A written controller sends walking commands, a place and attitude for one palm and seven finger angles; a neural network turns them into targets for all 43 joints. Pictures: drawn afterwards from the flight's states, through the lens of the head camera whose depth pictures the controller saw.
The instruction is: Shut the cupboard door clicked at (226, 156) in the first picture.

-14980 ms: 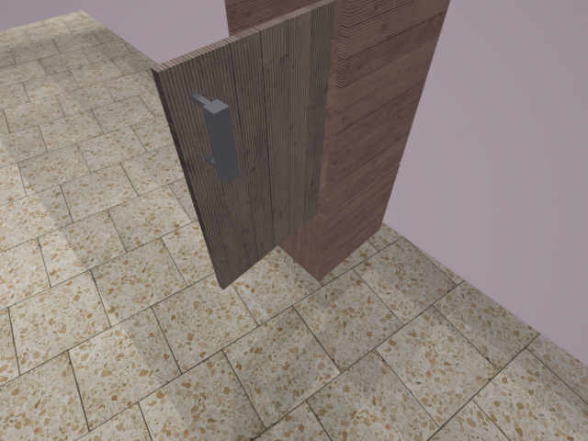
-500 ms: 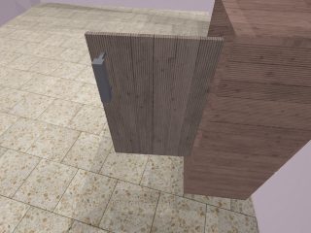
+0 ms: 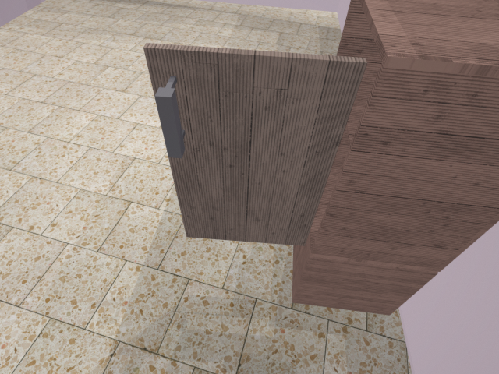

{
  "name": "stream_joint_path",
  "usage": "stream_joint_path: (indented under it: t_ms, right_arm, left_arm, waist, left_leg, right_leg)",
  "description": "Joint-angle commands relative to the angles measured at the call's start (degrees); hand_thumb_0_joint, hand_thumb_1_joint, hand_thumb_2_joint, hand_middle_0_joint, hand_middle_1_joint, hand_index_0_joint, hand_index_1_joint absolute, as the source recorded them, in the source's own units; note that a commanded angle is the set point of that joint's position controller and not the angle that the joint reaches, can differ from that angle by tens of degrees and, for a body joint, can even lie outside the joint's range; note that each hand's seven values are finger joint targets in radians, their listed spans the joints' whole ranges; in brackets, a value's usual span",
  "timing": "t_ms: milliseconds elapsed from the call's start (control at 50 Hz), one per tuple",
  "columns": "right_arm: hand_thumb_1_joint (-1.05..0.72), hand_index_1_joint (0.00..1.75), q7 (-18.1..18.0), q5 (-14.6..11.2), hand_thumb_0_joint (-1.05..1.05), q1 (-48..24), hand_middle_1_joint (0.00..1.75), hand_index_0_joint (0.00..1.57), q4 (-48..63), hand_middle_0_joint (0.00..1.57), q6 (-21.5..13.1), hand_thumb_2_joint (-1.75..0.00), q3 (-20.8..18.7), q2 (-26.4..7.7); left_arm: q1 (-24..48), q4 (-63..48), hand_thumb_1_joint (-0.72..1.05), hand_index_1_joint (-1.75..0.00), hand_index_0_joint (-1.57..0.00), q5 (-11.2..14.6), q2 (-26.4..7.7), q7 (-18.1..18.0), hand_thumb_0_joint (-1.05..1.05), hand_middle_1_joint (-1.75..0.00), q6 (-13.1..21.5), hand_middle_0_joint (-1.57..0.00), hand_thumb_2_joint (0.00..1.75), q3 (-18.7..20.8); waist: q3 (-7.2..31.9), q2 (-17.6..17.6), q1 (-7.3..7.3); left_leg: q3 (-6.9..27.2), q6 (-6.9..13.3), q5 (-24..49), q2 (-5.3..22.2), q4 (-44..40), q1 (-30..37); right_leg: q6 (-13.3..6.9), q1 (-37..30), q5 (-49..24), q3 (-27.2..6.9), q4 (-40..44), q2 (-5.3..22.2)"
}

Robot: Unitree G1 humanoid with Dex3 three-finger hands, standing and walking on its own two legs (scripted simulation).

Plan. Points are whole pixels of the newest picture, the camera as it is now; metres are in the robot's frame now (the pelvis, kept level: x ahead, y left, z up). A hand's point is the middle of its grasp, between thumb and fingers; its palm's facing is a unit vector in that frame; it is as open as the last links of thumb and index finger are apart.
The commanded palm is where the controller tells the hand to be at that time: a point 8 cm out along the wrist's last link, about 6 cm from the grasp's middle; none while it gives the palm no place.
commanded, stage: look again from close up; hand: left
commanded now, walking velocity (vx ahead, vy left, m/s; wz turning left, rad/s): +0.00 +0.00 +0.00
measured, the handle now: (174, 117) +0.52 +0.18 +0.13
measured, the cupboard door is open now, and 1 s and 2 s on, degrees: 93 93 93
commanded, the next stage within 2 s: shuffle to correct the standing spot in 0.46 s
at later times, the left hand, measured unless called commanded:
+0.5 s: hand out of the picture +0.00 +0.17 -0.18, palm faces +0.01 -0.99 -0.17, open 7.4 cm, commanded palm none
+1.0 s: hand out of the picture -0.01 +0.14 -0.19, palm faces +0.06 -0.99 -0.16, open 7.4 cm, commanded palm none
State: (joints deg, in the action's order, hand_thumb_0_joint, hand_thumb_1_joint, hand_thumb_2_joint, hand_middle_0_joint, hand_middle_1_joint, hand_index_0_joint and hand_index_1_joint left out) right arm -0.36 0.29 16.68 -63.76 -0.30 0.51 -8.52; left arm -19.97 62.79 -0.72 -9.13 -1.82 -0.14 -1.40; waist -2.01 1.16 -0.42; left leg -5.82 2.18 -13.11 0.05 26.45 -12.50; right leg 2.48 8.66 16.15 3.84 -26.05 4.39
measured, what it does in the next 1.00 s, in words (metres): shifts its weight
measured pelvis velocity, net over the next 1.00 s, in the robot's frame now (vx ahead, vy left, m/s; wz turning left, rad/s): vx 0.06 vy -0.01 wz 0.01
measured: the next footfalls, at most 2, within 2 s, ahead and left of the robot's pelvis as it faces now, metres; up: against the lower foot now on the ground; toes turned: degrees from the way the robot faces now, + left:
none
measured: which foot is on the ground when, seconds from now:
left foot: down 0.00-1.00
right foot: down 0.00-1.00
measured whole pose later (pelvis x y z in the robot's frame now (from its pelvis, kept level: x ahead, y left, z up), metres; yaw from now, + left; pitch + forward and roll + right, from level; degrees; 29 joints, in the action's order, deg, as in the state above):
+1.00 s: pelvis +0.06 -0.01 -0.01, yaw +0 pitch +0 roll +0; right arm -1.5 0.6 17.5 -65.5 -1.1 0.0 -7.2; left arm -23.4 64.3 -0.8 -7.5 -2.1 0.7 0.4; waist -1.6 1.8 -0.6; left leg -5.4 0.8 -21.9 1.3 33.6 -11.8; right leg 1.4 7.6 24.0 4.4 -32.8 3.7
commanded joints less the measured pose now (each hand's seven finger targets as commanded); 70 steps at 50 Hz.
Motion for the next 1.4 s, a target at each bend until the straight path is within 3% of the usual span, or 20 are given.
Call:
stream_joint_path:
  t_ms: [0,540,640,700,760,800,860,900,920,960,1000,1040,1100,1140,1260,1280,1300,1320,1340,1380]
  right_arm:
    - [-0.9,0.3,-0.8,-0.2,0.0,2.2,0.3,0.2,1.6,0.2,-1.4,-0.9,-0.9,-5.9]
    - [-0.9,0.3,-1.1,0.0,0.0,1.6,0.3,0.2,0.5,0.2,-1.6,-0.9,-0.9,-5.9]
    - [-0.9,0.3,-0.7,0.5,0.0,3.1,0.3,0.2,0.0,0.2,-0.4,-0.9,-1.8,-7.0]
    - [-0.9,0.3,-0.7,0.6,0.0,3.5,0.3,0.2,0.5,0.2,-0.3,-0.9,-2.2,-7.4]
    - [-0.9,0.3,-0.7,0.6,0.0,3.6,0.3,0.2,1.1,0.2,-1.0,-0.9,-2.2,-6.5]
    - [-0.9,0.3,-0.8,0.4,0.0,3.0,0.3,0.2,1.7,0.2,-1.5,-0.9,-1.9,-4.7]
    - [-0.9,0.3,-0.8,0.5,0.0,0.9,0.3,0.2,3.0,0.2,-2.2,-0.9,-1.1,-2.5]
    - [-0.9,0.3,-1.2,0.3,0.0,2.3,0.3,0.2,1.9,0.2,-2.1,-0.9,-0.8,-1.8]
    - [-0.9,0.3,-1.5,0.2,0.0,4.2,0.3,0.2,0.9,0.2,-2.1,-0.9,-0.7,-2.2]
    - [-0.9,0.3,-2.5,0.0,0.0,8.5,0.3,0.2,-1.2,0.2,-2.2,-0.9,-1.3,-5.0]
    - [-0.9,0.3,-3.1,-0.4,0.0,7.0,0.3,0.2,-1.0,0.2,-1.7,-0.9,-1.7,-6.3]
    - [-0.9,0.3,-3.2,-0.4,0.0,4.8,0.3,0.2,0.3,0.2,-1.3,-0.9,-2.0,-6.1]
    - [-0.9,0.3,-3.0,-0.1,0.0,2.6,0.3,0.2,2.5,0.2,-0.9,-0.9,-2.6,-5.1]
    - [-0.9,0.3,-2.7,0.1,0.0,2.1,0.3,0.2,3.7,0.2,-0.6,-0.9,-3.1,-5.3]
    - [-0.9,0.3,-2.2,0.3,0.0,0.0,0.3,0.2,5.6,0.2,-0.3,-0.9,-2.9,-5.4]
    - [-0.9,0.3,-1.5,-0.4,0.0,-5.1,0.3,0.2,10.3,0.2,-0.7,-0.9,-4.0,-9.3]
    - [-0.9,0.3,-1.0,-0.1,0.0,-2.4,0.3,0.2,12.8,0.2,-0.6,-0.9,-3.6,-7.9]
    - [-0.9,0.3,-0.8,0.4,0.0,1.4,0.3,0.2,12.0,0.2,-1.2,-0.9,-3.6,-6.2]
    - [-0.9,0.3,-0.8,0.5,0.0,2.6,0.3,0.2,11.7,0.2,-1.4,-0.9,-3.8,-7.6]
    - [-0.9,0.3,-1.0,0.6,0.0,3.3,0.3,0.2,11.7,0.2,-0.9,-0.9,-4.5,-9.9]
  left_arm:
    - [-3.8,-1.2,0.9,-0.3,-0.2,-0.1,-5.5,-0.5,0.0,-0.3,1.3,-0.2,0.9,1.3]
    - [-2.8,-1.0,0.9,-0.3,-0.2,-0.2,-5.0,-0.6,0.0,-0.3,1.2,-0.2,0.9,1.6]
    - [-3.4,-1.0,0.9,-0.3,-0.2,-0.8,-4.1,0.1,0.0,-0.3,0.5,-0.2,0.9,1.8]
    - [-4.6,-1.4,0.9,-0.3,-0.2,-1.0,-3.4,0.7,0.0,-0.3,0.6,-0.2,0.9,2.0]
    - [-6.6,-1.2,0.9,-0.3,-0.2,-0.8,-3.5,0.8,0.0,-0.3,1.3,-0.2,0.9,2.4]
    - [-8.4,-0.5,0.9,-0.3,-0.2,-0.7,-4.5,0.7,0.0,-0.3,1.9,-0.2,0.9,2.8]
    - [-11.6,0.8,0.9,-0.3,-0.2,-0.4,-6.5,-0.1,0.0,-0.3,2.2,-0.2,0.9,3.7]
    - [-9.9,0.4,0.9,-0.3,-0.2,-0.4,-5.4,-0.5,0.0,-0.3,2.0,-0.2,0.9,3.4]
    - [-8.6,0.1,0.9,-0.3,-0.2,-0.3,-4.8,-0.7,0.0,-0.3,1.9,-0.2,0.9,3.1]
    - [-6.8,-1.0,0.9,-0.3,-0.2,0.1,-3.7,-1.3,0.0,-0.3,1.9,-0.2,0.9,2.6]
    - [-5.4,-1.7,0.9,-0.3,-0.2,0.3,-4.0,-1.7,0.0,-0.3,1.4,-0.2,0.9,2.7]
    - [-5.5,-1.9,0.9,-0.3,-0.2,0.1,-3.8,-1.7,0.0,-0.3,0.9,-0.2,0.9,3.1]
    - [-6.0,-2.5,0.9,-0.3,-0.2,-0.3,-4.9,-1.7,0.0,-0.3,1.0,-0.2,0.9,3.5]
    - [-6.2,-3.3,0.9,-0.3,-0.2,-0.4,-5.7,-1.6,0.0,-0.3,0.9,-0.2,0.9,4.0]
    - [-3.3,-5.8,0.9,-0.3,-0.2,-0.4,-6.5,-1.4,0.0,-0.3,0.6,-0.2,0.9,3.9]
    - [-4.4,-5.3,0.9,-0.3,-0.2,-0.8,-8.3,-3.0,0.0,-0.3,1.7,-0.2,0.9,3.6]
    - [-2.8,-7.7,0.9,-0.3,-0.2,-1.3,-11.4,-2.8,0.0,-0.3,2.3,-0.2,0.9,4.6]
    - [-2.0,-9.1,0.9,-0.3,-0.2,-1.0,-11.6,-2.4,0.0,-0.3,2.8,-0.2,0.9,4.6]
    - [-0.6,-10.0,0.9,-0.3,-0.2,-0.3,-10.9,-2.2,0.0,-0.3,2.7,-0.2,0.9,4.1]
    - [1.0,-11.4,0.9,-0.3,-0.2,0.0,-9.3,-1.8,0.0,-0.3,2.5,-0.2,0.9,4.0]
  waist:
    - [-2.4,-0.3,-0.19]
    - [-2.3,-0.9,-0.16]
    - [-6.3,-3.7,0.34]
    - [-7.9,-4.9,-0.13]
    - [-6.3,-2.2,-0.65]
    - [-5.6,4.0,-1.18]
    - [-3.3,10.9,-1.87]
    - [-2.6,6.1,-0.4]
    - [-1.4,1.7,0.8]
    - [2.7,-6.0,1.71]
    - [0.9,-8.0,0.77]
    - [-0.9,-5.6,0.16]
    - [-0.7,0.6,-0.24]
    - [3.1,1.4,-0.3]
    - [4.0,0.6,-0.31]
    - [1.2,2.3,-0.48]
    - [3.1,1.7,0.87]
    - [10.1,3.4,2.32]
    - [14.7,2.6,2.47]
    - [14.4,-1.8,2.55]
  left_leg:
    - [6.4,0.1,5.0,5.8,-6.5,0.2]
    - [6.1,-0.1,9.3,6.1,-7.4,2.1]
    - [9.3,1.0,-18.0,7.8,-12.7,-1.9]
    - [11.6,2.5,-22.6,9.4,-14.0,-3.9]
    - [9.7,2.5,-16.7,8.1,-9.2,-4.4]
    - [4.8,1.6,-7.3,4.9,-1.8,-5.9]
    - [-1.5,-0.4,-2.4,1.2,9.3,-11.4]
    - [-0.6,-0.8,5.3,2.3,6.3,-5.9]
    - [0.7,-0.8,17.0,3.3,3.5,-0.2]
    - [3.0,0.7,46.9,6.6,4.6,10.0]
    - [5.3,2.1,58.1,9.4,3.6,12.3]
    - [5.3,1.5,53.2,8.9,3.0,10.4]
    - [3.2,0.3,37.8,6.3,2.9,5.6]
    - [2.3,-0.1,32.3,5.6,3.8,4.9]
    - [3.5,-0.4,25.3,5.6,2.5,3.6]
    - [1.5,-2.1,28.5,6.6,13.6,3.3]
    - [0.9,-2.6,21.5,3.7,13.7,-2.8]
    - [0.1,-1.5,15.8,2.0,8.1,-4.3]
    - [0.7,-0.3,24.2,2.3,6.6,0.8]
    - [3.4,1.9,37.4,6.4,7.9,10.4]
  right_leg:
    - [-3.1,2.8,-4.8,-3.1,5.1,2.4]
    - [-2.8,1.9,-7.7,-3.3,5.8,2.7]
    - [-3.5,6.1,8.5,-0.3,2.0,0.1]
    - [-4.1,7.5,8.9,0.8,-0.7,-1.0]
    - [-5.1,5.6,7.2,-1.6,0.5,0.2]
    - [-6.3,2.2,3.6,-5.0,3.3,2.5]
    - [-8.8,-5.4,-18.2,-10.1,3.8,8.4]
    - [-8.0,-3.5,-33.0,-6.3,-0.5,7.0]
    - [-6.1,-1.4,-38.1,-2.7,-4.4,4.4]
    - [-3.1,2.2,-33.2,0.4,-8.1,1.7]
    - [-2.4,4.6,-18.5,0.2,-5.5,0.4]
    - [-2.5,3.9,-19.5,-0.6,-2.8,0.8]
    - [-3.1,0.6,-35.7,-2.4,-3.2,3.2]
    - [-3.7,-1.6,-40.9,-3.1,-4.7,4.6]
    - [-4.4,-0.7,-31.7,-4.0,-3.6,4.6]
    - [-2.1,6.4,-47.1,-7.1,0.0,4.9]
    - [-3.9,-2.6,-61.3,-6.8,-2.4,7.4]
    - [-5.7,-9.4,-68.6,-5.7,-11.4,8.0]
    - [-4.9,-9.5,-65.3,-2.8,-16.1,6.2]
    - [-3.6,1.0,-39.9,-1.0,-16.1,2.5]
